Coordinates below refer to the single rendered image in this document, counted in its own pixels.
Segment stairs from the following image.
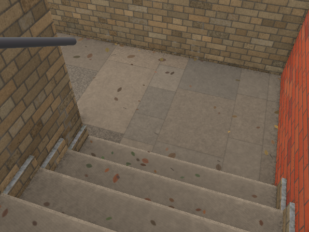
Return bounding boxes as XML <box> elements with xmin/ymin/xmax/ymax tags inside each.
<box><xmin>0</xmin><ymin>135</ymin><xmax>284</xmax><ymax>232</ymax></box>

